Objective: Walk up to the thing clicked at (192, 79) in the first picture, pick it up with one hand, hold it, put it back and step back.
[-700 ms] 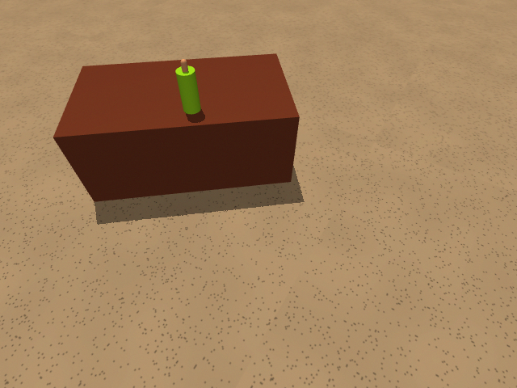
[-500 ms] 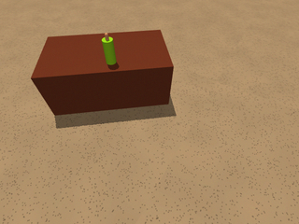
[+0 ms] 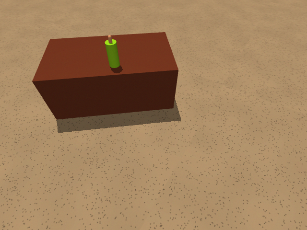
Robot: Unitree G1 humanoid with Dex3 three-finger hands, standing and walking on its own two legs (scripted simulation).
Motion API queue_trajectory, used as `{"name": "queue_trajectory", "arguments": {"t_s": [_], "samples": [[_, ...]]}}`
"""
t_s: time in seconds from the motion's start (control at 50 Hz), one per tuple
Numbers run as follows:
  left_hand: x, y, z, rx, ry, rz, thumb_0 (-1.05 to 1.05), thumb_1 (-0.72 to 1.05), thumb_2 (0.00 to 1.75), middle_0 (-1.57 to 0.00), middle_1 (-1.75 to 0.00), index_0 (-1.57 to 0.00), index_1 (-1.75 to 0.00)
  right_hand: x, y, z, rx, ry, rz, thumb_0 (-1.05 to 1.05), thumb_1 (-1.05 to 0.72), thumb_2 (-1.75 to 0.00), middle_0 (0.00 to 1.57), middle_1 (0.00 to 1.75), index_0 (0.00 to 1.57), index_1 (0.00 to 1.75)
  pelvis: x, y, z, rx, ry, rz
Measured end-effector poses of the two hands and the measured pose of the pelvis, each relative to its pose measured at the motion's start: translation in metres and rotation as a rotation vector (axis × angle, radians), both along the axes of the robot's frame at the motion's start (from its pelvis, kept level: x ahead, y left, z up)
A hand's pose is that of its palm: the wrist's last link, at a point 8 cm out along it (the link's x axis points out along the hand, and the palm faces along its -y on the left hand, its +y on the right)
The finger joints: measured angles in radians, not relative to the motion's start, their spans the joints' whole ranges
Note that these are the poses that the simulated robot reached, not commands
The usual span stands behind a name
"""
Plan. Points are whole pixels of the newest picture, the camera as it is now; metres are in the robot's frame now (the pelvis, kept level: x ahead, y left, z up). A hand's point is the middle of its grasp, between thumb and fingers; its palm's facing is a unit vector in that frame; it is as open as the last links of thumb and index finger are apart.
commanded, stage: stand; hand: left
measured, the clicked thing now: (112, 51) +1.23 +0.29 -0.25
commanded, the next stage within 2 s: walk up in 0.42 s
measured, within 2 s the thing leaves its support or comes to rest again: neither
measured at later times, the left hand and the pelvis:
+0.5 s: hand out of the picture +0.08 +0.26 -0.15, palm faces +0.01 -0.94 -0.33, open 7.3 cm; pelvis +0.01 +0.00 +0.00, yaw +1 degrees
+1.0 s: hand (41, 208) +0.20 +0.36 -0.16, palm faces +0.04 -0.95 -0.32, open 7.3 cm; pelvis +0.16 +0.08 -0.01, yaw +5 degrees
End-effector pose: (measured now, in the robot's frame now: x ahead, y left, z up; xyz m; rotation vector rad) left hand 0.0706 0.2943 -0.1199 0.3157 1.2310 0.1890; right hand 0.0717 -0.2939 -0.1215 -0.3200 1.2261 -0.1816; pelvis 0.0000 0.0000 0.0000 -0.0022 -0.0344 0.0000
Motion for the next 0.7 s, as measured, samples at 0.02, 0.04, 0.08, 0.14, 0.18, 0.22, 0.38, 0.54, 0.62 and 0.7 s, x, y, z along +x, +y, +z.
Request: {"name": "queue_trajectory", "arguments": {"t_s": [0.02,0.04,0.08,0.14,0.18,0.22,0.38,0.54,0.62,0.7], "samples": [[0.000,0.000,0.000,0.000,0.001,0.000,0.00,0.91,0.90,-0.21,-0.30,-0.21,-0.30,0.000,0.000,0.000,0.000,0.001,0.000,0.00,-0.91,-0.89,0.20,0.30,0.20,0.30,0.000,0.000,0.000,0.000,0.000,0.000],[0.000,0.000,0.000,0.000,0.001,0.000,0.00,0.91,0.90,-0.21,-0.30,-0.21,-0.30,-0.001,0.000,0.000,0.000,0.003,0.000,0.00,-0.91,-0.89,0.20,0.30,0.20,0.30,0.000,0.000,0.000,0.000,0.000,0.000],[0.000,0.000,0.000,0.000,0.003,0.000,0.00,0.91,0.90,-0.21,-0.30,-0.21,-0.30,-0.001,-0.001,0.000,-0.001,0.006,0.000,0.00,-0.91,-0.89,0.20,0.30,0.20,0.30,0.000,0.000,0.000,0.000,0.001,0.000],[0.000,-0.001,0.000,0.000,0.005,0.000,0.00,0.91,0.90,-0.21,-0.30,-0.21,-0.30,-0.002,-0.001,-0.001,0.000,0.010,-0.001,0.00,-0.91,-0.89,0.20,0.30,0.20,0.30,0.001,0.000,0.000,0.000,0.001,0.000],[-0.001,-0.001,0.001,0.001,0.006,0.000,0.00,0.91,0.90,-0.21,-0.30,-0.21,-0.30,-0.002,-0.001,-0.001,0.001,0.012,-0.003,0.00,-0.91,-0.89,0.20,0.30,0.20,0.30,0.001,0.000,0.000,0.001,0.001,0.001],[-0.001,-0.001,0.001,0.001,0.007,0.002,0.00,0.91,0.90,-0.21,-0.30,-0.21,-0.30,-0.002,-0.001,-0.001,0.002,0.013,-0.004,0.00,-0.91,-0.89,0.20,0.30,0.20,0.30,0.002,-0.001,0.000,0.001,0.002,0.001],[0.000,0.000,0.001,0.004,0.006,0.005,0.00,0.91,0.90,-0.21,-0.30,-0.21,-0.30,-0.001,-0.001,-0.002,0.002,0.015,-0.001,0.00,-0.91,-0.89,0.20,0.30,0.20,0.30,0.003,-0.001,0.000,0.001,0.002,0.003],[-0.001,0.014,0.003,-0.004,-0.069,0.042,0.00,0.91,0.90,-0.21,-0.30,-0.21,-0.30,0.009,-0.010,0.001,-0.007,0.013,0.036,0.00,-0.91,-0.89,0.20,0.30,0.20,0.30,0.015,0.000,-0.005,-0.009,0.015,0.042],[-0.017,0.037,0.005,0.016,-0.057,0.094,0.00,0.91,0.90,-0.21,-0.30,-0.21,-0.30,0.036,-0.009,0.009,-0.039,0.017,0.080,0.00,-0.91,-0.89,0.20,0.30,0.20,0.30,0.029,0.013,-0.006,-0.016,0.005,0.062],[-0.026,0.067,-0.002,0.025,0.011,0.131,0.00,0.91,0.90,-0.21,-0.30,-0.21,-0.30,0.076,0.002,0.019,-0.063,-0.025,0.113,0.01,-0.91,-0.89,0.20,0.30,0.20,0.30,0.053,0.033,-0.010,-0.027,-0.003,0.083]]}}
